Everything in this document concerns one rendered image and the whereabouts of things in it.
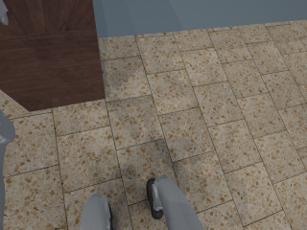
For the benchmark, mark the robot right foot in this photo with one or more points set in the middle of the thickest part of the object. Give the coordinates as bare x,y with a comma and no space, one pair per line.
156,214

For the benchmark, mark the cabinet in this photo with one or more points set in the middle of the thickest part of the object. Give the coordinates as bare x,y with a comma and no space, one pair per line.
49,54

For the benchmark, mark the right robot thigh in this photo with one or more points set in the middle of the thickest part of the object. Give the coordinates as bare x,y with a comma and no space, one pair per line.
178,211

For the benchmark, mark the left robot upper arm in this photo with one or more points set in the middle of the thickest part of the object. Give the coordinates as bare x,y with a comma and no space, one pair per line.
7,134

